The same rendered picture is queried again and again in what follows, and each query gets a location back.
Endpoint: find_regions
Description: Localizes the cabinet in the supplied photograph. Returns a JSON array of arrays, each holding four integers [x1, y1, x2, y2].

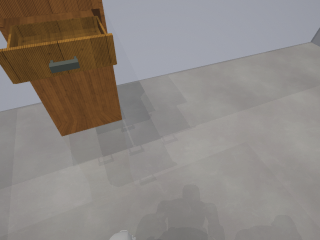
[[0, 0, 122, 136]]

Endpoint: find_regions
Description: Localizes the handle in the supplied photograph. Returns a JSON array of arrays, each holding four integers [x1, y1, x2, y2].
[[49, 56, 80, 73]]

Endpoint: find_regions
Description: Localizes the drawer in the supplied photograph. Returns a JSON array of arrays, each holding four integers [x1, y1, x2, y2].
[[0, 16, 117, 84]]

